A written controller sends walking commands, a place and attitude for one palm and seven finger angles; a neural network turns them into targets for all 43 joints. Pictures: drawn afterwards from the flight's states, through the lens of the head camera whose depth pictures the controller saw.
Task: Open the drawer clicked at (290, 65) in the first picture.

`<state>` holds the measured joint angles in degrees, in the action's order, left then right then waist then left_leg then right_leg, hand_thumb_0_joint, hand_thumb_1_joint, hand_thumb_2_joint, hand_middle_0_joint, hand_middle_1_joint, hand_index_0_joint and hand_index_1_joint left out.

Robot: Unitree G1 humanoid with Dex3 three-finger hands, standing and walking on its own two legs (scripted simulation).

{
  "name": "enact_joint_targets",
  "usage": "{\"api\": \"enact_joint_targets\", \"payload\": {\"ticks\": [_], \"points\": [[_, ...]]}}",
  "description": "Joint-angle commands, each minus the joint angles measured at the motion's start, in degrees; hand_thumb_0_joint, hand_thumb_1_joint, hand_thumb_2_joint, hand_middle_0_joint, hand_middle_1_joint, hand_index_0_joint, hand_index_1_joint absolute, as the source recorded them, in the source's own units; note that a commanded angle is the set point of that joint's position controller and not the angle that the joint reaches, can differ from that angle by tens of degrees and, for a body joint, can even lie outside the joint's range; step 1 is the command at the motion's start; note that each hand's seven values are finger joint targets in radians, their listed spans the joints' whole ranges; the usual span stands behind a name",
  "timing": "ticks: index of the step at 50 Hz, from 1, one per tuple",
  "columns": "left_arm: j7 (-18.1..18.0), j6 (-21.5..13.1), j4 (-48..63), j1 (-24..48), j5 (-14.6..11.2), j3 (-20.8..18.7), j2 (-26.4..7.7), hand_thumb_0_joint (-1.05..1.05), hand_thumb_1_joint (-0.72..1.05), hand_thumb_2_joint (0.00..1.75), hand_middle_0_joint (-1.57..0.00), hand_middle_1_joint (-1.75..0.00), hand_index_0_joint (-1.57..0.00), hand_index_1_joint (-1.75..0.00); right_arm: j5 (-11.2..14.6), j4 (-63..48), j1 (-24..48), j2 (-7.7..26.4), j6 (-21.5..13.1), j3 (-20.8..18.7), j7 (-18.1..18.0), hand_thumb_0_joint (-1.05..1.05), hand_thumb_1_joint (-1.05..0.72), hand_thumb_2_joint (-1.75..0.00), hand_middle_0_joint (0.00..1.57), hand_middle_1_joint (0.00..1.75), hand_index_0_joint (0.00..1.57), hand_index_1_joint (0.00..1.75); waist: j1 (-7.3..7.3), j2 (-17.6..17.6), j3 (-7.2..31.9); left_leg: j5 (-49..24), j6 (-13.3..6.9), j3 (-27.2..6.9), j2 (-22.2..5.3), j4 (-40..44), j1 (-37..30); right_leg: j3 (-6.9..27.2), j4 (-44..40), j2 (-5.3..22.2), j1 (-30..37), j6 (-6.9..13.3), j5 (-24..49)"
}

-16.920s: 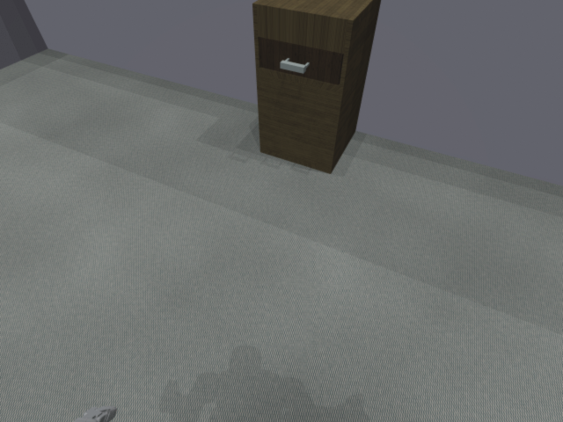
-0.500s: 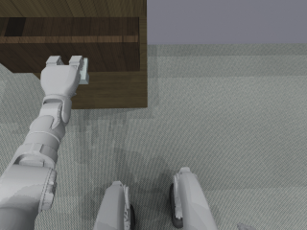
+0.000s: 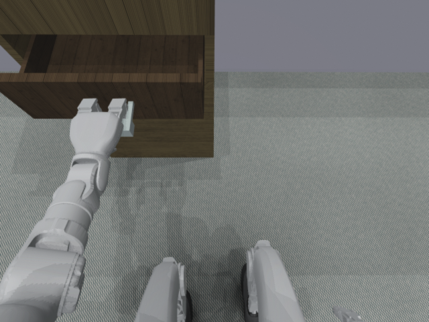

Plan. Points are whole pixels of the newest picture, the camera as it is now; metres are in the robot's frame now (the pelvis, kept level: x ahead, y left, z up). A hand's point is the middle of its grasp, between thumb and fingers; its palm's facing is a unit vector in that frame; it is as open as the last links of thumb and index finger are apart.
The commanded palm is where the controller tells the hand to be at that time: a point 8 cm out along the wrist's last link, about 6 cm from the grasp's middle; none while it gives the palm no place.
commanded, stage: pull the drawer open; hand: left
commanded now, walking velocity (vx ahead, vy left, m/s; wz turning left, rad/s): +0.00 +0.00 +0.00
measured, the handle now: (105, 117) +0.51 +0.21 -0.03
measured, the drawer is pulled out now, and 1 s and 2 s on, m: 0.11 0.17 0.24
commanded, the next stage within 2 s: none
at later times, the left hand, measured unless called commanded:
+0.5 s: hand (107, 155) +0.43 +0.20 -0.06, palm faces -0.04 -0.01 -1.00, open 5.7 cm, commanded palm +0.40 +0.20 -0.01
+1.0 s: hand (105, 169) +0.40 +0.21 -0.06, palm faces -0.04 -0.01 -1.00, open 5.7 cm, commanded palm +0.37 +0.20 -0.01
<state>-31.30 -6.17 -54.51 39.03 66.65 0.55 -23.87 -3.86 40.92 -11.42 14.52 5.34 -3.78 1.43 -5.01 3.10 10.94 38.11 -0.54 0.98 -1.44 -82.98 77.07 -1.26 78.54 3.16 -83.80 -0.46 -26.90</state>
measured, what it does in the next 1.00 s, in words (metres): stands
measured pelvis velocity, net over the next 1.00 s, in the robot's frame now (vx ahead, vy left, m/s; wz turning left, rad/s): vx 0.01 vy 0.00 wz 0.00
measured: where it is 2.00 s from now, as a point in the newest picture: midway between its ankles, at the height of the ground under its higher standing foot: (217, 319)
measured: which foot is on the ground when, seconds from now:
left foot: down 0.00-1.00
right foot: down 0.00-1.00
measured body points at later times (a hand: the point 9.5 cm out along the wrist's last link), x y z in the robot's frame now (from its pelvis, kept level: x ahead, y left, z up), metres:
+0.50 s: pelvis +0.01 +0.00 +0.01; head +0.17 -0.02 +0.43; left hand +0.43 +0.20 +0.00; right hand +0.09 -0.27 -0.15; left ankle +0.00 +0.11 -0.58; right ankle +0.07 -0.13 -0.58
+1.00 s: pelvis +0.01 +0.00 +0.01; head +0.16 -0.02 +0.43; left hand +0.40 +0.20 +0.00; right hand +0.11 -0.27 -0.14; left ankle +0.00 +0.11 -0.58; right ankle +0.07 -0.13 -0.58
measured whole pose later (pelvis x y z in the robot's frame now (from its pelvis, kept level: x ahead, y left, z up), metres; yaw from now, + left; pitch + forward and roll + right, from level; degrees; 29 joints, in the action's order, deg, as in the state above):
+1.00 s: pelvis +0.01 +0.00 +0.01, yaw +0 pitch +30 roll +0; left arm -34.4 -5.1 -44.9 25.0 67.3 1.5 -19.8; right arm -3.9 40.3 -9.1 13.9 5.8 -4.2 0.6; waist -2.5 2.5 11.2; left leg 38.1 -0.2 1.5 -1.3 -80.4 72.0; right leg -0.7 77.2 3.0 -79.4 -0.2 -27.4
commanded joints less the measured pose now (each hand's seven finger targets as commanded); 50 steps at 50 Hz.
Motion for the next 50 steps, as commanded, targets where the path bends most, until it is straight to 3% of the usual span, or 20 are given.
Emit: {"api": "enact_joint_targets", "payload": {"ticks": [1,2,3,5,8,10,11,15,17,20,22,24,25,29,30,36,40,46,48,50], "points": [[-1.88,-0.89,8.24,10.13,-1.28,-1.75,-6.45,0.0,0.9,0.9,-0.4,-1.35,-0.4,-1.35,0.01,-2.93,-8.5,8.68,-0.76,-3.22,-0.36,0.0,-0.9,-0.9,0.2,0.3,0.2,0.3,-0.51,0.03,32.2,-25.94,-1.08,-0.77,2.62,11.18,-14.5,-1.11,-6.58,-3.59,28.65,2.87,20.12],[-1.84,-0.84,7.71,9.43,-1.19,-2.1,-6.93,0.0,0.9,0.9,-0.4,-1.35,-0.4,-1.35,0.08,-3.0,-8.33,8.8,-0.66,-3.09,-0.49,0.0,-0.9,-0.9,0.2,0.3,0.2,0.3,-0.48,-1.72,30.93,-25.22,-1.06,-1.02,2.54,11.49,-13.85,-1.24,-6.75,-3.58,28.62,2.86,19.42],[-1.87,-1.02,8.33,9.91,-1.19,-1.42,-6.12,0.0,0.9,0.9,-0.4,-1.35,-0.4,-1.35,0.08,-3.01,-8.22,8.66,-0.72,-3.15,-0.58,0.0,-0.9,-0.9,0.2,0.3,0.2,0.3,-0.78,-1.46,31.0,-25.24,-1.13,-0.98,2.53,11.57,-13.86,-1.15,-6.9,-3.58,28.87,2.78,19.71],[-1.88,-1.37,9.72,8.33,-1.35,-2.22,-6.68,0.0,0.9,0.9,-0.4,-1.35,-0.4,-1.35,0.03,-3.2,-8.15,8.57,-0.74,-3.1,-0.49,0.0,-0.9,-0.9,0.2,0.3,0.2,0.3,0.24,-0.12,32.57,-26.39,-0.99,-0.89,2.6,11.71,-14.87,-1.1,-6.54,-3.48,29.61,2.94,20.51],[-2.03,-1.49,10.26,6.73,-1.47,-1.76,-5.64,0.0,0.9,0.9,-0.4,-1.35,-0.4,-1.35,0.06,-3.25,-7.7,8.34,-0.66,-3.24,-0.58,0.0,-0.9,-0.9,0.2,0.3,0.2,0.3,0.0,-1.8,31.76,-26.08,-1.11,-0.68,2.61,11.69,-14.55,-0.96,-7.08,-3.53,30.25,2.81,21.04],[-2.25,-1.86,11.44,6.1,-1.53,-1.79,-5.38,0.0,0.9,0.9,-0.4,-1.35,-0.4,-1.35,0.0,-3.37,-7.41,8.24,-0.64,-3.19,-0.59,0.0,-0.9,-0.9,0.2,0.3,0.2,0.3,0.19,-0.67,31.51,-26.5,-1.07,-0.55,2.62,11.89,-15.18,-0.94,-7.14,-3.48,30.2,2.85,21.22],[-2.43,-1.94,11.19,4.36,-1.27,-3.15,-6.77,0.0,0.9,0.9,-0.4,-1.35,-0.4,-1.35,-0.06,-3.35,-7.31,8.36,-0.54,-3.25,-0.67,0.0,-0.9,-0.9,0.2,0.3,0.2,0.3,0.91,-1.79,31.74,-26.4,-1.03,-0.55,2.66,11.85,-14.93,-0.85,-6.95,-3.51,30.67,2.91,21.16],[-3.15,-1.88,11.07,3.73,-0.95,-1.87,-4.74,0.0,0.9,0.9,-0.4,-1.35,-0.4,-1.35,-0.12,-3.32,-6.65,8.15,-0.57,-3.24,-0.69,0.0,-0.9,-0.9,0.2,0.3,0.2,0.3,0.45,-1.68,30.03,-25.41,-1.03,-0.36,2.73,11.98,-14.43,-0.91,-7.33,-3.44,29.85,2.89,20.26],[-3.57,-1.85,11.49,3.9,-0.58,-2.68,-5.96,0.0,0.9,0.9,-0.4,-1.35,-0.4,-1.35,-0.2,-3.22,-6.39,8.22,-0.55,-3.2,-0.78,0.0,-0.9,-0.9,0.2,0.3,0.2,0.3,0.57,-2.31,30.19,-25.25,-1.11,-0.33,2.72,11.77,-14.16,-0.71,-7.28,-3.52,30.15,2.88,20.43],[-3.95,-1.52,12.07,1.41,-0.35,-2.42,-4.82,0.0,0.9,0.9,-0.4,-1.35,-0.4,-1.35,-0.2,-3.66,-6.01,8.09,-0.32,-3.27,-0.62,0.0,-0.9,-0.9,0.2,0.3,0.2,0.3,1.56,-0.55,30.59,-26.6,-0.77,-0.5,2.77,12.33,-15.93,-1.01,-6.96,-3.44,29.63,3.15,20.44],[-4.09,-1.23,12.74,2.4,-0.58,-1.64,-4.02,0.0,0.9,0.9,-0.4,-1.35,-0.4,-1.35,-0.13,-3.62,-5.89,8.01,-0.35,-3.36,-0.63,0.0,-0.9,-0.9,0.2,0.3,0.2,0.3,0.73,-2.09,30.11,-26.23,-0.91,-0.57,2.66,12.31,-15.57,-1.07,-7.39,-3.48,30.02,2.95,20.63],[-4.0,-0.88,12.82,0.82,-0.83,-2.4,-4.59,0.0,0.9,0.9,-0.4,-1.35,-0.4,-1.35,-0.19,-3.8,-5.61,7.98,-0.33,-3.31,-0.66,0.0,-0.9,-0.9,0.2,0.3,0.2,0.3,1.43,-1.96,30.79,-26.37,-0.91,-0.33,2.91,12.26,-15.45,-0.81,-7.26,-3.56,30.92,3.06,21.22],[-3.89,-0.69,11.85,0.37,-0.82,-1.55,-3.54,0.0,0.9,0.9,-0.4,-1.35,-0.4,-1.35,-0.03,-3.77,-5.63,7.86,-0.33,-3.32,-0.77,0.0,-0.9,-0.9,0.2,0.3,0.2,0.3,0.98,-2.8,29.87,-25.65,-0.97,-0.32,2.84,12.33,-14.9,-0.84,-7.55,-3.49,30.82,2.93,20.76],[-3.61,-0.98,14.26,-0.76,-0.95,-3.06,-5.51,0.0,0.9,0.9,-0.4,-1.35,-0.4,-1.35,-0.03,-4.17,-5.11,8.01,-0.47,-3.18,-0.96,0.0,-0.9,-0.9,0.2,0.3,0.2,0.3,2.06,-2.27,30.81,-26.44,-0.91,-0.45,3.01,12.67,-15.67,-0.59,-7.37,-3.5,31.9,3.09,21.47],[-3.66,-1.04,14.43,-1.78,-0.9,-2.08,-3.92,0.0,0.9,0.9,-0.4,-1.35,-0.4,-1.35,-0.06,-4.27,-5.12,7.69,-0.47,-3.3,-0.98,0.0,-0.9,-0.9,0.2,0.3,0.2,0.3,1.82,-1.86,30.82,-26.98,-0.89,-0.34,2.92,12.61,-16.18,-0.69,-7.44,-3.48,31.63,2.97,21.86],[-4.17,-1.34,16.27,-4.54,-0.64,-2.97,-4.64,0.0,0.9,0.9,-0.4,-1.35,-0.4,-1.35,-0.06,-4.67,-4.26,7.73,-0.59,-3.21,-1.12,0.0,-0.9,-0.9,0.2,0.3,0.2,0.3,2.45,-2.3,29.59,-26.03,-0.78,-0.38,2.86,12.91,-16.07,-0.71,-7.5,-3.51,31.18,3.03,20.67],[-5.08,-0.96,17.19,-4.82,-0.31,-1.01,-1.78,0.0,0.9,0.9,-0.4,-1.35,-0.4,-1.35,-0.16,-4.72,-3.78,7.55,-0.56,-3.31,-0.92,0.0,-0.9,-0.9,0.2,0.3,0.2,0.3,1.88,-1.34,29.0,-26.52,-0.65,-0.65,2.64,12.97,-17.51,-1.17,-7.59,-3.54,29.14,3.11,19.57],[-5.35,0.23,16.4,-6.35,-0.37,-1.04,-1.88,0.0,0.9,0.9,-0.4,-1.35,-0.4,-1.35,-0.03,-4.68,-3.32,7.67,-0.69,-3.29,-1.22,0.0,-0.9,-0.9,0.2,0.3,0.2,0.3,1.83,-3.55,27.22,-24.35,-0.69,-0.69,2.72,13.55,-16.77,-1.14,-8.41,-3.56,29.34,3.01,18.06],[-5.21,0.2,18.03,-6.12,-0.6,-0.65,-1.8,0.0,0.9,0.9,-0.4,-1.35,-0.4,-1.35,-0.04,-4.77,-3.15,7.46,-0.96,-3.25,-1.26,0.0,-0.9,-0.9,0.2,0.3,0.2,0.3,2.25,-1.78,28.45,-24.55,-0.66,-0.44,2.85,13.83,-17.33,-0.94,-8.51,-3.46,30.37,3.07,18.54],[-4.87,0.47,18.14,-8.3,-0.83,-1.52,-2.58,0.0,0.9,0.9,-0.4,-1.35,-0.4,-1.35,0.03,-5.1,-3.04,7.47,-0.98,-3.22,-1.41,0.0,-0.9,-0.9,0.2,0.3,0.2,0.3,2.7,-3.22,29.41,-25.14,-0.69,-0.36,2.97,13.76,-17.32,-0.74,-8.44,-3.52,31.83,3.08,19.58]]}}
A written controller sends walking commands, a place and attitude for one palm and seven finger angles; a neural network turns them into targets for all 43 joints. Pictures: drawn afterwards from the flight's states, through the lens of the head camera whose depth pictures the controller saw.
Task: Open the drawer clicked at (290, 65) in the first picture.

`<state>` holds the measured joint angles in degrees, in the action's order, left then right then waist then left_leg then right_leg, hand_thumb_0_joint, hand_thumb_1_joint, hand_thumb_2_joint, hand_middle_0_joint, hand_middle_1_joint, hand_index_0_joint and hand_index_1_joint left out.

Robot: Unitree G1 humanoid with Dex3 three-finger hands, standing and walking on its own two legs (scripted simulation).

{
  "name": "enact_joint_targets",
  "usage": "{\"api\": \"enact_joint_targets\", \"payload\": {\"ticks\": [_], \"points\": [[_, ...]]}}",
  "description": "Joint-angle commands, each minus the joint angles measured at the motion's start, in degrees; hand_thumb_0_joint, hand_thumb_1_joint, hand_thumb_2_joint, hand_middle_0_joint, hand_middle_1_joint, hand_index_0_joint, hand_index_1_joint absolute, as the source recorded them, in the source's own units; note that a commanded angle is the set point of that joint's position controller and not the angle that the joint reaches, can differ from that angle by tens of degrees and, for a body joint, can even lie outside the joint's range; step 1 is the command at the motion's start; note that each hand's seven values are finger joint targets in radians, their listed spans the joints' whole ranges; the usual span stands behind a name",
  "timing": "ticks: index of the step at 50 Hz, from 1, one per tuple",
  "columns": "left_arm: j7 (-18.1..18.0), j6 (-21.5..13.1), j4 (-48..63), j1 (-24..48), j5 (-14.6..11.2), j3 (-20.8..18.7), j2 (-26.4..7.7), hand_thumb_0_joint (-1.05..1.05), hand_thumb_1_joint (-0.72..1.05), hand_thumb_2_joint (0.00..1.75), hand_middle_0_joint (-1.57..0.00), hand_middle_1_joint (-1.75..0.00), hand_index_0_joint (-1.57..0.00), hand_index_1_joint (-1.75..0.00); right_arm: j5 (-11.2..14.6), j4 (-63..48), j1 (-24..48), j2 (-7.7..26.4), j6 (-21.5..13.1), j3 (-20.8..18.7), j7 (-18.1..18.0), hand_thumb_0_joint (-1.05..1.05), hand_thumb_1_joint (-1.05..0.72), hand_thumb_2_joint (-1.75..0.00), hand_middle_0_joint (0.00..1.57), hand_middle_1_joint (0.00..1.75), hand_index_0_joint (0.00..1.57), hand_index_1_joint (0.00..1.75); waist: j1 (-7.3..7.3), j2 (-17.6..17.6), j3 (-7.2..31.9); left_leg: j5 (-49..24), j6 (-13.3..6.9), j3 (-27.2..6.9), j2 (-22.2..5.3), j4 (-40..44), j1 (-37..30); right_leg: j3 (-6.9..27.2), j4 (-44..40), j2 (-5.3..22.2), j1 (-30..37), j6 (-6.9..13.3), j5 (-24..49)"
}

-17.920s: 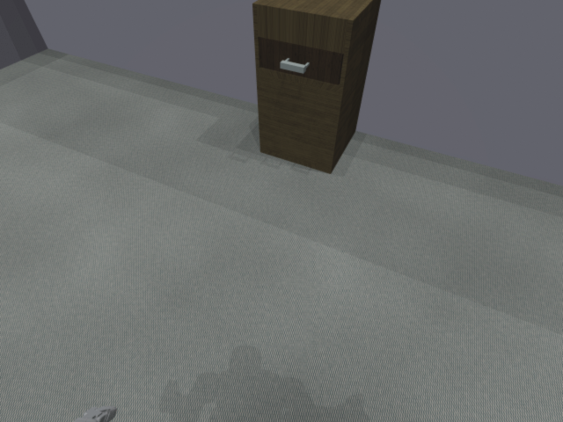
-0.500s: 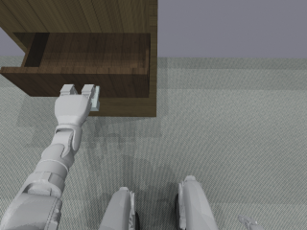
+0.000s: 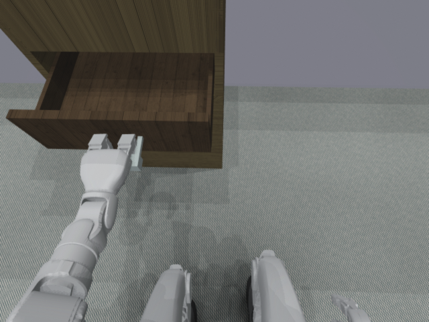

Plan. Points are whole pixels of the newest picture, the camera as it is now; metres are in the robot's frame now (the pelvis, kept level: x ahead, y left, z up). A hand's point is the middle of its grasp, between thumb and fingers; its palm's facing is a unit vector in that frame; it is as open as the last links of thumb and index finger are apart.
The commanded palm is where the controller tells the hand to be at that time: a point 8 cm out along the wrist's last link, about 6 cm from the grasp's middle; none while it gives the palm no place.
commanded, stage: pull the drawer open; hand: left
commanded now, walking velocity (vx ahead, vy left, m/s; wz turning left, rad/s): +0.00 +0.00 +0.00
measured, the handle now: (115, 151) +0.44 +0.21 -0.05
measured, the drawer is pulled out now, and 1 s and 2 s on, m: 0.17 0.24 0.29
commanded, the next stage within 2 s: none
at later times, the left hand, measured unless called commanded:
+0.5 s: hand (114, 192) +0.36 +0.21 -0.07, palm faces -0.04 -0.02 -1.00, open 5.7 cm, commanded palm +0.32 +0.21 -0.03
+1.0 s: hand (111, 209) +0.33 +0.21 -0.07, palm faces -0.04 -0.02 -1.00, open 5.7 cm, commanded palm +0.29 +0.21 -0.03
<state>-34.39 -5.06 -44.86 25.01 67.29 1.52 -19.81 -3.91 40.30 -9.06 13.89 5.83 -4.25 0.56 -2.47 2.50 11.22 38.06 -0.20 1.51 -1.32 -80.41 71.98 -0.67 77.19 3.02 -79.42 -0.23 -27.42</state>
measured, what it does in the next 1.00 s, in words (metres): stands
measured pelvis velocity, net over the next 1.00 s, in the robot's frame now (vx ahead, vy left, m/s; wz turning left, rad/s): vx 0.00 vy -0.01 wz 0.00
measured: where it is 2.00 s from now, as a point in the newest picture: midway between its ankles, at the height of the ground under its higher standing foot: outside the picture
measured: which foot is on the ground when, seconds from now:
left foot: down 0.00-1.00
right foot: down 0.00-1.00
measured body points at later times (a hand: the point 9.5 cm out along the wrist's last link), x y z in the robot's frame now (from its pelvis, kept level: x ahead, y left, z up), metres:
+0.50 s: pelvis +0.00 +0.00 +0.00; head +0.15 -0.02 +0.43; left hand +0.36 +0.21 -0.01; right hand +0.13 -0.27 -0.15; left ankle -0.01 +0.12 -0.59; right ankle +0.07 -0.13 -0.59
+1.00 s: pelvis +0.00 -0.01 +0.00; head +0.14 -0.02 +0.43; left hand +0.32 +0.21 -0.01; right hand +0.15 -0.26 -0.14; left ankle -0.01 +0.12 -0.59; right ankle +0.07 -0.13 -0.59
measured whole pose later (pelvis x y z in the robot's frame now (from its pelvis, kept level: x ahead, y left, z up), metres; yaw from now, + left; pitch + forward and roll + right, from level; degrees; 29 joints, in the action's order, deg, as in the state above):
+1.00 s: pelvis +0.00 -0.01 +0.00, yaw +0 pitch +28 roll +1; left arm -36.4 -3.9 -30.6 7.1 67.7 1.8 -17.5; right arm -4.2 38.5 -6.3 13.5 4.4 -3.9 -0.3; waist -1.0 1.9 11.6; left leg 38.6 0.4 1.7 -1.6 -79.9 68.9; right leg -0.4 77.4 2.5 -77.0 0.2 -28.2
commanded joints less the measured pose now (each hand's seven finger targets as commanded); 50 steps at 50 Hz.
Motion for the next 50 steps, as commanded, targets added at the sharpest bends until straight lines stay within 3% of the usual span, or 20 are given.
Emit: {"api": "enact_joint_targets", "payload": {"ticks": [1,7,9,10,19,27,34,35,36,42,44,49,50], "points": [[-1.69,-0.75,9.14,5.4,-1.43,-2.57,-6.73,0.0,0.9,0.9,-0.4,-1.35,-0.4,-1.35,0.09,-4.47,-5.34,8.07,-1.49,-2.74,-0.63,0.0,-0.9,-0.9,0.2,0.3,0.2,0.3,0.35,-2.02,28.79,-25.73,-1.0,-0.91,2.81,11.23,-12.43,-1.28,-7.02,-3.43,27.26,2.88,20.7],[-2.04,-1.13,10.98,2.16,-1.39,-1.51,-4.7,0.0,0.9,0.9,-0.4,-1.35,-0.4,-1.35,0.08,-4.92,-4.46,7.71,-1.88,-2.72,-0.71,0.0,-0.9,-0.9,0.2,0.3,0.2,0.3,0.26,-2.64,27.84,-25.26,-0.96,-0.77,2.72,11.28,-12.7,-1.26,-7.54,-3.43,26.84,2.8,20.17],[-2.21,-1.15,12.44,1.13,-1.31,-2.16,-5.49,0.0,0.9,0.9,-0.4,-1.35,-0.4,-1.35,0.03,-5.2,-4.14,7.89,-1.95,-2.67,-0.65,0.0,-0.9,-0.9,0.2,0.3,0.2,0.3,0.77,-1.88,28.17,-25.89,-0.85,-0.98,2.81,11.37,-13.26,-1.35,-7.17,-3.51,26.78,3.05,20.2],[-2.46,-1.12,12.23,1.01,-1.42,-1.27,-4.15,0.0,0.9,0.9,-0.4,-1.35,-0.4,-1.35,0.04,-5.08,-3.92,7.61,-2.02,-2.69,-0.63,0.0,-0.9,-0.9,0.2,0.3,0.2,0.3,0.33,-2.12,27.64,-25.12,-0.93,-0.7,2.75,11.21,-12.73,-1.27,-7.46,-3.46,26.67,2.87,19.99],[-3.2,-0.57,15.72,-3.6,-1.18,-3.05,-5.79,0.0,0.9,0.9,-0.4,-1.35,-0.4,-1.35,-0.12,-5.56,-2.8,7.74,-2.22,-2.63,-0.83,0.0,-0.9,-0.9,0.2,0.3,0.2,0.3,1.2,-2.36,27.13,-25.7,-0.8,-0.8,2.84,11.34,-13.33,-1.18,-7.45,-3.57,27.42,3.07,20.76],[-3.97,-0.16,17.39,-6.51,-0.86,-1.78,-4.03,0.0,0.9,0.9,-0.4,-1.35,-0.4,-1.35,-0.17,-6.04,-1.48,7.44,-2.62,-2.51,-0.99,0.0,-0.9,-0.9,0.2,0.3,0.2,0.3,1.13,-2.15,26.19,-24.6,-0.73,-0.6,2.84,11.38,-13.52,-1.06,-7.87,-3.49,26.63,2.89,19.44],[-3.86,0.08,19.39,-11.11,-1.28,-3.74,-5.68,0.0,0.9,0.9,-0.4,-1.35,-0.4,-1.35,-0.15,-6.77,-0.65,7.5,-2.97,-2.33,-1.19,0.0,-0.9,-0.9,0.2,0.3,0.2,0.3,2.36,-2.99,26.43,-24.24,-0.68,-0.67,3.09,11.52,-13.07,-0.88,-7.62,-3.56,28.31,3.06,19.54],[-3.88,0.08,19.29,-12.44,-1.3,-2.32,-3.77,0.0,0.9,0.9,-0.4,-1.35,-0.4,-1.35,-0.1,-6.97,-0.36,7.15,-3.01,-2.31,-1.15,0.0,-0.9,-0.9,0.2,0.3,0.2,0.3,2.14,-2.59,25.97,-24.05,-0.74,-0.28,3.13,11.33,-12.87,-0.75,-7.88,-3.47,28.01,2.9,19.6],[-3.93,0.11,18.93,-12.0,-0.96,-3.19,-5.08,0.0,0.9,0.9,-0.4,-1.35,-0.4,-1.35,-0.07,-6.75,-0.39,7.34,-3.0,-2.31,-1.2,0.0,-0.9,-0.9,0.2,0.3,0.2,0.3,2.1,-3.04,24.81,-23.73,-0.68,-0.51,2.99,11.36,-12.94,-0.91,-7.85,-3.57,27.03,2.99,18.96],[-4.56,0.14,21.6,-13.72,-0.89,-2.09,-3.68,0.0,0.9,0.9,-0.4,-1.35,-0.4,-1.35,-0.14,-7.35,0.55,7.15,-3.28,-2.21,-1.12,0.0,-0.9,-0.9,0.2,0.3,0.2,0.3,2.12,-2.24,24.89,-22.79,-0.65,-0.43,3.01,11.42,-13.05,-0.97,-7.89,-3.46,26.55,2.96,17.54],[-4.59,0.5,21.46,-16.03,-0.97,-3.74,-4.99,0.0,0.9,0.9,-0.4,-1.35,-0.4,-1.35,-0.22,-7.49,0.63,7.44,-3.28,-2.25,-1.19,0.0,-0.9,-0.9,0.2,0.3,0.2,0.3,2.74,-3.17,25.12,-23.23,-0.66,-0.59,3.13,11.3,-12.93,-0.88,-7.66,-3.63,27.16,3.11,18.06],[-4.89,0.84,24.09,-18.44,-0.81,-3.25,-4.56,0.0,0.9,0.9,-0.4,-1.35,-0.4,-1.35,-0.25,-8.01,1.2,7.28,-3.23,-2.17,-1.23,0.0,-0.9,-0.9,0.2,0.3,0.2,0.3,3.01,-2.3,25.7,-24.72,-0.5,-0.79,3.0,11.35,-14.12,-0.99,-7.32,-3.67,27.19,3.27,19.09],[-4.89,0.94,24.02,-19.78,-0.93,-1.83,-2.77,0.0,0.9,0.9,-0.4,-1.35,-0.4,-1.35,-0.22,-8.06,1.31,6.93,-3.24,-2.15,-1.19,0.0,-0.9,-0.9,0.2,0.3,0.2,0.3,2.68,-2.87,25.3,-25.0,-0.62,-0.47,2.97,11.13,-14.24,-0.91,-7.66,-3.57,27.19,3.04,19.65]]}}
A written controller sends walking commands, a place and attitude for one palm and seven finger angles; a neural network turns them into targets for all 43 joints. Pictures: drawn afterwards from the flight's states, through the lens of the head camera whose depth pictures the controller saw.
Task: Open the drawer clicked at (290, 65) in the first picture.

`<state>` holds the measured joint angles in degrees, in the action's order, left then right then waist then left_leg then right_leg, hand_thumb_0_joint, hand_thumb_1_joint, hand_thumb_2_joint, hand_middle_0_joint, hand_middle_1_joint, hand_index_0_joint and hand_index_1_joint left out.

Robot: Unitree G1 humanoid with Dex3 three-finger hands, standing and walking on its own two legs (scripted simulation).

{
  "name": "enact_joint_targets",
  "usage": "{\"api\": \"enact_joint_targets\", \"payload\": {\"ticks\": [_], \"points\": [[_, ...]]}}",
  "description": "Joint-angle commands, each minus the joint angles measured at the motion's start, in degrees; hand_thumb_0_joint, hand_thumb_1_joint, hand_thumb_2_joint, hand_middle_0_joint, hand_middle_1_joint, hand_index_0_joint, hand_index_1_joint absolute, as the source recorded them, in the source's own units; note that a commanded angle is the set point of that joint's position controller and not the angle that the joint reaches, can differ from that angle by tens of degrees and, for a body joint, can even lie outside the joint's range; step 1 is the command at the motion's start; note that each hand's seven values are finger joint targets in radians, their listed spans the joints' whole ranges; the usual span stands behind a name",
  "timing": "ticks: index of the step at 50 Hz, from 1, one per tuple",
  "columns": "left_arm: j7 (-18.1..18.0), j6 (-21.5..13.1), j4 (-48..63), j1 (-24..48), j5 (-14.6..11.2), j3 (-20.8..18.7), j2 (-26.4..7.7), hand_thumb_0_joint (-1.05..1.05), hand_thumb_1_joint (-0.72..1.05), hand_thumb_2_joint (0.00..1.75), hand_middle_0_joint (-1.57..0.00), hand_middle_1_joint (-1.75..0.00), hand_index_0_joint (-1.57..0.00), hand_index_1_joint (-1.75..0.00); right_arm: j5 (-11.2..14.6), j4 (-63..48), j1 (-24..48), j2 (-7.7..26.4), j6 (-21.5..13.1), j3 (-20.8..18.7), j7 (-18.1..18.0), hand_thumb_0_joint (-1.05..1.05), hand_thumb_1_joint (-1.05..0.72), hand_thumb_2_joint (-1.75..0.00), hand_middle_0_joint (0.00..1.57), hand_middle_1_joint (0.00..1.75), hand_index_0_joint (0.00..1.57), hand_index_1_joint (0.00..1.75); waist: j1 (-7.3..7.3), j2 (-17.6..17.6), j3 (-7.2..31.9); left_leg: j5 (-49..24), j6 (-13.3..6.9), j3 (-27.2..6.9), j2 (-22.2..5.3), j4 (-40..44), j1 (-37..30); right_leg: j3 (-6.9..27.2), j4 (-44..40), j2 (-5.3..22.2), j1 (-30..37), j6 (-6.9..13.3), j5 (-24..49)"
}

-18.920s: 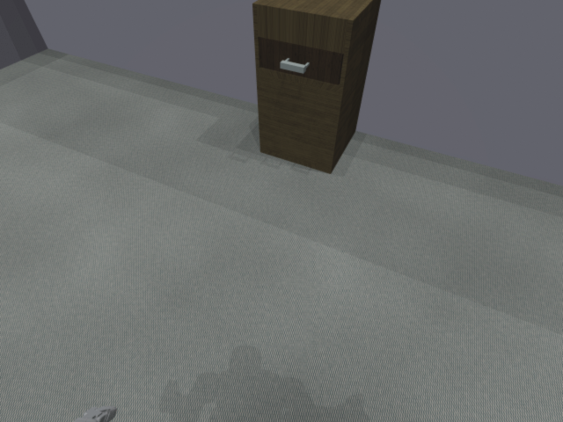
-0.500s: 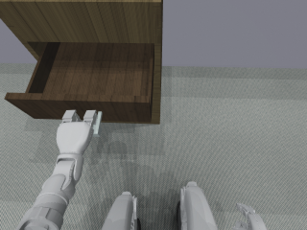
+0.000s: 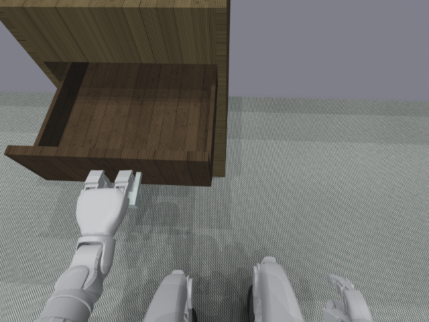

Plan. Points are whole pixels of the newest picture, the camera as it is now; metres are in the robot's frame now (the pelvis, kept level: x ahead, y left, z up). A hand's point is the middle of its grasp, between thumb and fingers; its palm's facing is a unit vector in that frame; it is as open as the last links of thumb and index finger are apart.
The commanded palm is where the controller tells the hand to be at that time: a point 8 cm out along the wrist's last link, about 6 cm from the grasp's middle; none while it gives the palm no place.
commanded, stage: pull the drawer open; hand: left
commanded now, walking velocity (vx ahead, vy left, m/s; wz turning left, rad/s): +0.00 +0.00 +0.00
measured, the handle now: (113, 187) +0.37 +0.22 -0.05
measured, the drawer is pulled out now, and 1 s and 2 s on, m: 0.24 0.29 0.30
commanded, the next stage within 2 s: open the thumb to release the handle in 1.36 s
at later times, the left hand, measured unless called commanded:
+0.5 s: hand (112, 226) +0.30 +0.22 -0.07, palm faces -0.04 -0.03 -1.00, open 5.7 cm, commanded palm +0.26 +0.22 -0.03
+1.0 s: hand (110, 239) +0.27 +0.22 -0.07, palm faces -0.05 -0.02 -1.00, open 5.7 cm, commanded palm +0.23 +0.22 -0.03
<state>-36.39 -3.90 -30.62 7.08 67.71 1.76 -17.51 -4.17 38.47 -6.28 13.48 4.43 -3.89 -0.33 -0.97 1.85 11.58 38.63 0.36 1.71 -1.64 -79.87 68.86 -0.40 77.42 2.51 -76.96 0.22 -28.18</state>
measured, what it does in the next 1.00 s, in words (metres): stands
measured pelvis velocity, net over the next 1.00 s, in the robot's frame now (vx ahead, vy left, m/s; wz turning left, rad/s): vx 0.01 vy -0.01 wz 0.00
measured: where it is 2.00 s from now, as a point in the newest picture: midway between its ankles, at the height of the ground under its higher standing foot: outside the picture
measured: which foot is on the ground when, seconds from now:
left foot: down 0.00-1.00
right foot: down 0.00-1.00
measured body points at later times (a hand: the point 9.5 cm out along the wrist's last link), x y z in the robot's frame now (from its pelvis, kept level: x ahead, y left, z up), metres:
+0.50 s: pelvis +0.00 +0.00 +0.00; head +0.14 -0.02 +0.43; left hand +0.29 +0.22 -0.02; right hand +0.17 -0.26 -0.14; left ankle -0.01 +0.12 -0.59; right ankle +0.06 -0.12 -0.59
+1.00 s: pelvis +0.01 -0.01 +0.00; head +0.14 -0.03 +0.42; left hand +0.27 +0.22 -0.02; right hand +0.19 -0.25 -0.14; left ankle -0.01 +0.12 -0.59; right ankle +0.06 -0.12 -0.59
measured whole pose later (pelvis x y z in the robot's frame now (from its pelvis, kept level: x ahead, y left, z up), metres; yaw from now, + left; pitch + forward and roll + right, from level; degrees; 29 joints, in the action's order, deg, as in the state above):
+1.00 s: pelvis +0.01 -0.01 +0.00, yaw +0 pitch +28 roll +2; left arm -37.9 -3.4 -19.0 -7.3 67.4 1.6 -17.0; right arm -4.4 36.5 -3.8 13.2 3.5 -3.1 -1.2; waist 0.0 1.2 11.7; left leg 40.0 1.1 1.7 -2.0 -80.9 68.3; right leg -0.2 79.4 2.0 -77.2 0.8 -29.8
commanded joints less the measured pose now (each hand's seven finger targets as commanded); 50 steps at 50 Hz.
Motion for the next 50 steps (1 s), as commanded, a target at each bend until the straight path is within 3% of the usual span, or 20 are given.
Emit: {"api": "enact_joint_targets", "payload": {"ticks": [1,6,9,11,19,23,25,27,29,32,33,38,40,42,50], "points": [[-2.82,-0.11,9.94,-2.38,-1.39,-3.09,-6.24,0.0,0.9,0.9,-0.4,-1.35,-0.4,-1.35,0.15,-6.35,-1.58,7.44,-1.83,-2.56,-0.3,0.0,-0.9,-0.9,0.2,0.3,0.2,0.3,1.45,-3.2,24.85,-24.67,-1.11,-0.88,3.28,10.65,-10.55,-1.17,-7.75,-3.08,24.99,2.59,19.67],[-2.9,0.13,10.01,-2.23,-1.23,-1.92,-5.25,0.0,0.9,0.9,-0.4,-1.35,-0.4,-1.35,0.11,-6.28,-0.75,7.42,-2.25,-2.41,-0.58,0.0,-0.9,-0.9,0.2,0.3,0.2,0.3,1.01,-2.38,22.8,-22.63,-1.18,-0.79,3.28,10.86,-10.24,-1.21,-8.38,-3.01,23.4,2.54,17.36],[-3.01,0.11,11.12,-2.94,-1.28,-2.64,-5.96,0.0,0.9,0.9,-0.4,-1.35,-0.4,-1.35,0.0,-6.42,-0.37,7.48,-2.47,-2.38,-0.77,0.0,-0.9,-0.9,0.2,0.3,0.2,0.3,1.45,-1.9,24.05,-22.67,-1.17,-0.71,3.42,10.72,-10.29,-0.98,-8.15,-3.05,24.05,2.67,17.65],[-2.86,0.33,10.14,-5.28,-1.5,-3.15,-6.34,0.0,0.9,0.9,-0.4,-1.35,-0.4,-1.35,0.16,-6.44,-0.52,7.35,-2.47,-2.36,-0.79,0.0,-0.9,-0.9,0.2,0.3,0.2,0.3,1.69,-3.8,22.77,-22.16,-1.21,-0.55,3.53,10.73,-9.4,-0.8,-8.49,-3.01,24.86,2.51,17.77],[-2.81,-0.19,13.23,-10.59,-2.04,-5.11,-7.41,0.0,0.9,0.9,-0.4,-1.35,-0.4,-1.35,0.16,-7.31,0.44,7.19,-2.55,-2.03,-0.88,0.0,-0.9,-0.9,0.2,0.3,0.2,0.3,2.66,-3.29,23.79,-22.65,-1.14,-0.34,3.75,10.01,-8.37,-0.12,-7.81,-3.06,26.22,2.64,19.07],[-3.38,-0.41,14.43,-11.25,-1.43,-4.05,-6.35,0.0,0.9,0.9,-0.4,-1.35,-0.4,-1.35,0.0,-7.45,0.87,6.97,-2.64,-2.13,-0.78,0.0,-0.9,-0.9,0.2,0.3,0.2,0.3,2.25,-2.79,22.7,-22.27,-1.17,-0.21,3.56,9.69,-8.73,-0.14,-7.81,-3.03,24.64,2.52,18.43],[-3.66,-0.24,14.6,-13.85,-1.34,-5.03,-6.83,0.0,0.9,0.9,-0.4,-1.35,-0.4,-1.35,0.02,-7.8,1.19,6.97,-2.49,-2.03,-0.81,0.0,-0.9,-0.9,0.2,0.3,0.2,0.3,2.91,-2.63,23.11,-22.59,-1.02,-0.26,3.62,9.43,-8.59,-0.07,-7.25,-3.11,24.52,2.66,18.4],[-3.79,0.06,14.56,-13.15,-1.21,-4.65,-6.69,0.0,0.9,0.9,-0.4,-1.35,-0.4,-1.35,0.04,-7.73,1.21,7.04,-2.45,-2.04,-0.8,0.0,-0.9,-0.9,0.2,0.3,0.2,0.3,2.42,-3.81,22.01,-21.85,-1.05,-0.42,3.57,9.59,-8.25,-0.23,-7.53,-3.13,24.12,2.56,17.57],[-3.9,0.34,15.52,-12.64,-1.22,-4.38,-6.48,0.0,0.9,0.9,-0.4,-1.35,-0.4,-1.35,0.01,-7.78,1.71,7.16,-2.56,-2.06,-0.87,0.0,-0.9,-0.9,0.2,0.3,0.2,0.3,2.4,-1.91,22.05,-22.24,-1.01,-0.59,3.48,9.76,-9.23,-0.48,-7.43,-3.14,23.12,2.8,17.32],[-3.81,0.81,15.43,-13.99,-1.35,-3.7,-5.88,0.0,0.9,0.9,-0.4,-1.35,-0.4,-1.35,0.02,-7.8,1.69,6.98,-2.68,-2.03,-1.0,0.0,-0.9,-0.9,0.2,0.3,0.2,0.3,2.15,-3.83,22.15,-22.31,-1.07,-0.45,3.46,9.59,-9.09,-0.2,-7.7,-3.11,23.97,2.44,18.22],[-3.69,0.86,16.36,-14.94,-1.64,-4.0,-6.16,0.0,0.9,0.9,-0.4,-1.35,-0.4,-1.35,0.1,-8.15,1.44,6.91,-2.76,-2.04,-0.95,0.0,-0.9,-0.9,0.2,0.3,0.2,0.3,2.65,-3.68,23.4,-22.28,-1.08,-0.35,3.52,9.68,-9.03,-0.1,-7.64,-2.97,25.27,2.42,18.39],[-3.42,0.76,17.02,-17.38,-1.88,-4.17,-6.26,0.0,0.9,0.9,-0.4,-1.35,-0.4,-1.35,0.15,-8.4,1.98,6.76,-2.93,-1.78,-1.2,0.0,-0.9,-0.9,0.2,0.3,0.2,0.3,2.81,-4.26,22.5,-21.79,-1.03,-0.49,3.55,9.67,-8.72,0.07,-7.61,-3.15,24.9,2.45,17.89],[-3.58,0.58,17.93,-18.33,-1.92,-4.08,-6.15,0.0,0.9,0.9,-0.4,-1.35,-0.4,-1.35,0.01,-8.55,2.57,6.72,-3.03,-1.69,-1.25,0.0,-0.9,-0.9,0.2,0.3,0.2,0.3,3.02,-2.78,22.79,-22.06,-1.0,-0.21,3.54,9.53,-9.09,0.11,-7.43,-2.92,24.62,2.51,18.11],[-3.64,0.6,17.55,-18.66,-1.72,-3.3,-5.29,0.0,0.9,0.9,-0.4,-1.35,-0.4,-1.35,0.0,-8.62,2.78,6.72,-3.06,-1.64,-1.22,0.0,-0.9,-0.9,0.2,0.3,0.2,0.3,2.55,-3.27,21.24,-21.64,-1.04,-0.42,3.5,9.51,-8.81,0.06,-7.64,-3.09,23.53,2.5,17.44],[-3.87,0.27,18.72,-21.62,-1.77,-3.46,-5.28,0.0,0.9,0.9,-0.4,-1.35,-0.4,-1.35,-0.18,-8.98,3.06,6.47,-3.28,-1.41,-1.22,0.0,-0.9,-0.9,0.2,0.3,0.2,0.3,2.89,-3.57,21.57,-21.76,-1.09,-0.45,3.57,9.0,-8.42,-0.01,-7.13,-2.99,23.69,2.55,17.49]]}}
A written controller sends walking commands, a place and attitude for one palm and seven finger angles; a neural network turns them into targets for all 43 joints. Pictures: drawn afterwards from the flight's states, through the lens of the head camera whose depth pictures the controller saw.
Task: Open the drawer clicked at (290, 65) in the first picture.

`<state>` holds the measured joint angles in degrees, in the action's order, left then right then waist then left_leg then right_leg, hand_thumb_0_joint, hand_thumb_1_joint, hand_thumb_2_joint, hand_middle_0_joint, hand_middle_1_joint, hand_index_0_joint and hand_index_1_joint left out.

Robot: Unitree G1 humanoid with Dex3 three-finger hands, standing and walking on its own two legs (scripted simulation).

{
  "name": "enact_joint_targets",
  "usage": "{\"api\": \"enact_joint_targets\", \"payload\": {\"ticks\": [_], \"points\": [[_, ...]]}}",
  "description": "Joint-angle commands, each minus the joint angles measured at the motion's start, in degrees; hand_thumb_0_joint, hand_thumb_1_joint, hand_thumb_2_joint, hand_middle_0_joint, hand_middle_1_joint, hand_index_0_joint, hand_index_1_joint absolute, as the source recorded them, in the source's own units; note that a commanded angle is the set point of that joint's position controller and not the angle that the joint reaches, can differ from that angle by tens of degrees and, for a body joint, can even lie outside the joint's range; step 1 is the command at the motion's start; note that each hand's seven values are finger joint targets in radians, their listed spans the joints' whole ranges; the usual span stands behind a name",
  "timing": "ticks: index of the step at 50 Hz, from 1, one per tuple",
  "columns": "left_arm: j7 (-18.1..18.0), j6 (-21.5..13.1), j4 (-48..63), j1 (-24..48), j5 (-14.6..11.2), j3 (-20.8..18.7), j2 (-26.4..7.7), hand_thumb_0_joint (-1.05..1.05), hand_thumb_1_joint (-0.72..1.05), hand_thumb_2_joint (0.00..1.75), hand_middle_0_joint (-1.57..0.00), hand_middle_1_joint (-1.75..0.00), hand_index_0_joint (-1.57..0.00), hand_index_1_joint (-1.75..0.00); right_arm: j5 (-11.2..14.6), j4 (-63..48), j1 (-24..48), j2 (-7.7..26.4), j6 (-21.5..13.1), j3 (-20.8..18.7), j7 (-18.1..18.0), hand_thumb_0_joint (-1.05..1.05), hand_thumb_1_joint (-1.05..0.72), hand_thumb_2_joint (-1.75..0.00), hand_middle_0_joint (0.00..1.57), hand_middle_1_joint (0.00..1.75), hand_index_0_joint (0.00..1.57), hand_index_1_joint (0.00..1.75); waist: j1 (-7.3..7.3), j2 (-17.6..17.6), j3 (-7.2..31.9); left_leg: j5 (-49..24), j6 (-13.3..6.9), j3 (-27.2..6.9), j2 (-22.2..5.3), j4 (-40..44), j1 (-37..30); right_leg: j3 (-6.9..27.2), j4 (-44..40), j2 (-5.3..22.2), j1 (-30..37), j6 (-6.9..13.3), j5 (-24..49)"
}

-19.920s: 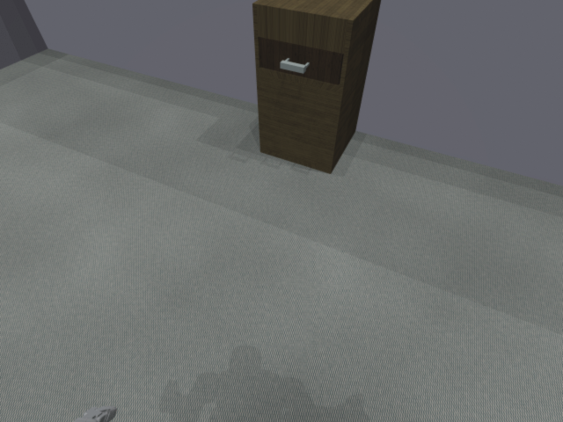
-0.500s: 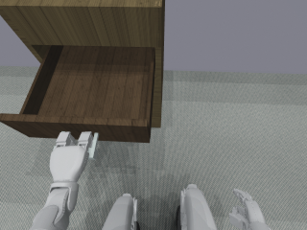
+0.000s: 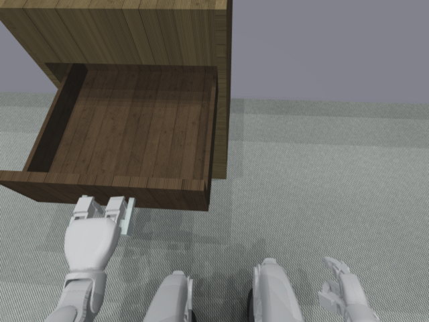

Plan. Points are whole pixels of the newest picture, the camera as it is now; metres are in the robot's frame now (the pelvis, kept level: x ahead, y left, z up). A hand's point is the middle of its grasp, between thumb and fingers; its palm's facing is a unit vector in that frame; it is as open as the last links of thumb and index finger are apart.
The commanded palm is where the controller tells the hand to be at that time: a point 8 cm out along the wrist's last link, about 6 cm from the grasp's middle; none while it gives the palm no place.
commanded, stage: pull the drawer open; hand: left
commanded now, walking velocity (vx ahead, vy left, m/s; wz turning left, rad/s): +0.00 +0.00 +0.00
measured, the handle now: (104, 214) +0.31 +0.23 -0.04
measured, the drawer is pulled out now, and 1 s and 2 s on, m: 0.29 0.30 0.30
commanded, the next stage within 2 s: open the thumb to release the handle in 0.36 s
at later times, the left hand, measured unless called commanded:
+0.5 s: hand (106, 247) +0.25 +0.23 -0.07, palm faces -0.04 -0.03 -1.00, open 5.7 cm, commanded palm +0.23 +0.23 -0.02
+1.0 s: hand (105, 247) +0.25 +0.23 -0.07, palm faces -0.03 -0.04 -1.00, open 12.7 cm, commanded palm +0.23 +0.23 -0.02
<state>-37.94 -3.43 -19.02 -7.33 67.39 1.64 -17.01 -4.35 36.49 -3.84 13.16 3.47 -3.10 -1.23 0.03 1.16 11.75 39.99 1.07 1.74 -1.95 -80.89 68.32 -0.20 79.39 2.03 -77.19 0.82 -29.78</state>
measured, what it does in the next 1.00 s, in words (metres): stands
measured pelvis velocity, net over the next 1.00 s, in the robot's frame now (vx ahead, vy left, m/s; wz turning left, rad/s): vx -0.02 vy -0.01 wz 0.02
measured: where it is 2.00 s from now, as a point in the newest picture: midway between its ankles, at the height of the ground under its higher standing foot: outside the picture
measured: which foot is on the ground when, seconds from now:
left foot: down 0.00-1.00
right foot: down 0.00-1.00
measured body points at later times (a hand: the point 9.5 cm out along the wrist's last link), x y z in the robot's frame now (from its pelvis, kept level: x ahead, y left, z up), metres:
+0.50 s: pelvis +0.00 +0.00 -0.01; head +0.14 -0.02 +0.42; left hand +0.25 +0.22 -0.01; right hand +0.19 -0.25 -0.14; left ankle -0.02 +0.13 -0.59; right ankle +0.06 -0.11 -0.59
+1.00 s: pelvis -0.02 -0.01 -0.01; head +0.10 -0.03 +0.43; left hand +0.25 +0.23 -0.01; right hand +0.15 -0.26 -0.15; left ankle -0.02 +0.13 -0.59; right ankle +0.06 -0.11 -0.59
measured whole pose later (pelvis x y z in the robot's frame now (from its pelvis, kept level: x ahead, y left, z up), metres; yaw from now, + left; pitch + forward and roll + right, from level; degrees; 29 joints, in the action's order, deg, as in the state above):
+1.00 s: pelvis -0.02 -0.01 -0.01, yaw +1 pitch +26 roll +2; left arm -37.5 -6.6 -25.3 -1.7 66.7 0.5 -17.7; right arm -4.2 38.8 -4.7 13.8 2.1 -3.3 -3.0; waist 0.8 1.0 11.7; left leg 37.8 1.9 0.5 -1.4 -82.0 69.9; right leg -1.1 80.3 2.6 -78.2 1.8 -28.0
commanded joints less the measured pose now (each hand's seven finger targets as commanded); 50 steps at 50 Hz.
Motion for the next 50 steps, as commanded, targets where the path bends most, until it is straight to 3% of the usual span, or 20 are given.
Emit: {"api": "enact_joint_targets", "payload": {"ticks": [1,4,7,9,11,16,19,21,22,23,24,25,27,30,33,35,43,46,50], "points": [[-2.27,-0.33,7.66,-7.57,-1.55,-4.39,-6.72,0.0,0.9,0.9,-0.4,-1.35,-0.4,-1.35,-0.03,-6.93,0.37,6.8,-2.38,-2.42,-0.37,0.0,-0.9,-0.9,0.2,0.3,0.2,0.3,2.06,-3.5,21.59,-23.26,-1.8,-0.53,3.74,9.74,-7.89,0.09,-9.06,-2.62,24.21,1.92,19.74],[-2.28,-0.27,8.48,-8.15,-1.62,-4.64,-6.97,0.0,0.9,0.9,-0.4,-1.35,-0.4,-1.35,0.07,-7.25,0.89,7.01,-2.36,-2.19,-0.34,0.0,-0.9,-0.9,0.2,0.3,0.2,0.3,2.18,-2.3,21.48,-22.92,-1.73,-0.58,3.92,9.78,-7.56,-0.01,-8.86,-2.62,24.04,2.16,19.2],[-2.34,-0.77,8.8,-11.35,-1.77,-4.89,-6.75,0.0,0.9,0.9,-0.4,-1.35,-0.4,-1.35,-0.11,-7.42,0.95,6.62,-2.45,-2.17,-0.4,0.0,-0.9,-0.9,0.2,0.3,0.2,0.3,2.63,-3.57,22.0,-23.64,-1.76,-0.37,4.05,9.33,-7.0,0.56,-8.57,-2.55,25.19,1.89,21.0],[-2.35,-0.81,9.87,-11.2,-1.72,-5.42,-7.39,0.0,0.9,0.9,-0.4,-1.35,-0.4,-1.35,-0.07,-7.71,1.29,6.85,-2.31,-2.05,-0.34,0.0,-0.9,-0.9,0.2,0.3,0.2,0.3,2.7,-1.91,21.91,-23.62,-1.69,-0.53,3.97,9.3,-7.4,0.21,-8.18,-2.61,24.02,2.21,20.09],[-2.32,-0.82,8.97,-11.89,-1.7,-5.05,-6.92,0.0,0.9,0.9,-0.4,-1.35,-0.4,-1.35,-0.1,-7.6,1.14,6.68,-2.29,-2.1,-0.28,0.0,-0.9,-0.9,0.2,0.3,0.2,0.3,2.4,-3.03,20.43,-22.92,-1.73,-0.5,3.88,9.35,-7.27,0.26,-8.68,-2.67,23.49,2.02,19.37],[-2.29,-1.09,10.62,-14.63,-1.75,-5.04,-6.78,0.0,0.9,0.9,-0.4,-1.35,-0.4,-1.35,-0.19,-8.21,1.44,6.55,-2.35,-2.02,-0.23,0.0,-0.9,-0.9,0.2,0.3,0.2,0.3,3.0,-2.72,21.94,-23.69,-1.69,-0.39,3.93,8.98,-7.54,0.47,-8.02,-2.69,23.91,2.07,20.33],[-2.2,-0.92,10.61,-13.56,-2.01,-5.52,-7.24,0.0,0.9,0.9,-0.4,-1.35,-0.4,-1.35,-0.16,-8.28,1.74,6.74,-2.32,-1.87,-0.33,0.0,-0.9,-0.9,0.2,0.3,0.2,0.3,2.62,-3.05,21.01,-22.33,-1.77,-0.46,3.98,9.03,-6.58,0.53,-8.39,-2.63,23.77,2.08,19.0],[-2.18,-1.29,10.66,-16.14,-1.99,-5.86,-7.27,0.0,0.9,0.9,-0.4,-1.35,-0.4,-1.35,-0.14,-8.44,1.6,6.46,-2.4,-1.89,-0.3,0.0,-0.9,-0.9,0.2,0.3,0.2,0.3,3.41,-3.13,21.63,-23.29,-1.65,-0.4,3.99,8.96,-6.73,0.73,-7.84,-2.72,24.3,2.09,20.13],[-2.14,-1.27,11.0,-15.87,-2.0,-5.02,-6.5,0.0,0.9,0.9,-0.4,-1.35,-0.4,-1.35,-0.28,-8.39,1.73,6.53,-2.43,-1.88,-0.24,0.0,-0.9,-0.9,0.2,0.3,0.2,0.3,2.94,-3.23,21.76,-23.62,-1.72,-0.46,3.94,8.75,-6.88,0.92,-7.85,-2.68,23.99,1.98,20.87],[-2.85,-1.41,11.83,4.37,-0.85,-3.12,-7.6,0.0,0.9,0.9,-0.4,-1.35,-0.4,-1.35,-0.25,-5.87,1.7,7.17,-2.31,-2.12,-0.7,0.0,-0.9,-0.9,0.2,0.3,0.2,0.3,-2.05,-3.12,20.2,-21.21,-2.03,-0.99,3.25,7.05,-5.99,0.78,-8.54,-2.04,19.73,1.27,18.67],[-3.36,-2.05,11.13,5.85,-0.43,-5.43,-8.51,0.0,0.83,0.87,-0.4,-1.34,-0.4,-1.34,-0.56,-5.6,0.62,6.95,-2.74,-2.45,-1.28,0.0,-0.9,-0.9,0.2,0.3,0.2,0.3,-0.86,-2.65,20.38,-20.93,-1.95,-0.78,3.51,6.95,-5.19,0.21,-7.79,-2.17,20.01,1.44,17.18],[-3.83,-1.77,7.7,1.81,0.02,-6.28,-8.81,0.0,0.76,0.84,-0.39,-1.34,-0.39,-1.34,-0.77,-5.47,0.78,7.18,-2.92,-2.44,-1.36,0.0,-0.9,-0.9,0.2,0.3,0.2,0.3,0.38,-2.94,21.81,-21.11,-1.89,-0.52,3.7,7.12,-5.68,0.35,-7.56,-2.2,20.44,1.43,17.08],[-3.77,-1.01,6.13,1.76,-0.17,-4.54,-7.36,0.0,0.62,0.78,-0.38,-1.32,-0.38,-1.32,-0.55,-5.32,0.48,7.18,-3.04,-2.53,-1.28,0.0,-0.9,-0.9,0.2,0.3,0.2,0.3,0.07,-3.42,21.48,-20.7,-1.92,-0.36,3.83,7.61,-5.86,0.35,-8.66,-2.0,21.29,1.31,17.05],[-3.38,0.26,5.55,3.92,-0.41,-4.87,-8.61,0.0,0.41,0.69,-0.36,-1.3,-0.36,-1.3,-0.16,-4.65,0.15,7.31,-2.69,-2.59,-1.63,0.0,-0.9,-0.9,0.2,0.3,0.2,0.3,0.49,-3.31,23.57,-21.2,-1.9,-0.23,4.01,8.32,-6.75,0.39,-9.0,-1.92,23.36,1.27,17.59],[-2.03,1.05,4.22,6.89,-1.14,-4.13,-9.05,0.0,0.2,0.6,-0.35,-1.27,-0.35,-1.27,0.38,-4.28,0.17,7.13,-2.7,-2.43,-2.19,0.0,-0.9,-0.9,0.2,0.3,0.2,0.3,0.06,-4.99,21.85,-17.56,-2.01,0.05,4.12,9.24,-5.33,0.91,-11.31,-1.72,24.88,0.87,13.95],[-1.2,0.8,2.64,6.98,-1.29,-4.73,-9.99,0.0,0.06,0.54,-0.34,-1.26,-0.34,-1.26,0.48,-4.14,0.39,7.18,-2.69,-2.06,-2.63,0.0,-0.9,-0.9,0.2,0.3,0.2,0.3,0.66,-5.19,21.47,-16.38,-2.07,0.19,4.25,9.58,-4.72,1.01,-11.5,-1.76,24.89,0.93,11.87],[-0.5,-2.82,1.44,8.94,-1.22,-4.28,-9.25,0.0,-0.5,0.3,-0.3,-1.2,-0.3,-1.2,0.23,-4.31,0.4,6.89,-3.67,-2.1,-2.6,0.0,-0.9,-0.9,0.2,0.3,0.2,0.3,0.64,-3.85,19.22,-13.54,-2.25,0.59,4.3,9.1,-2.98,1.93,-12.67,-1.62,22.73,1.08,7.03],[-1.36,-3.68,1.68,7.53,-1.05,-4.82,-9.33,0.0,-0.5,0.3,-0.3,-1.2,-0.3,-1.2,0.11,-4.39,0.35,6.97,-3.72,-2.33,-2.12,0.0,-0.9,-0.9,0.2,0.3,0.2,0.3,1.28,-3.1,19.8,-14.19,-2.15,0.54,4.29,9.12,-3.17,1.62,-12.04,-1.61,22.56,1.37,7.34],[-2.55,-3.65,1.49,8.63,-0.85,-4.97,-9.33,0.0,-0.5,0.3,-0.3,-1.2,-0.3,-1.2,0.15,-4.34,0.3,7.2,-3.58,-2.44,-1.75,0.0,-0.9,-0.9,0.2,0.3,0.2,0.3,1.06,-2.77,19.56,-13.25,-2.11,0.44,4.33,9.2,-2.49,1.54,-11.97,-1.55,21.67,1.44,5.38]]}}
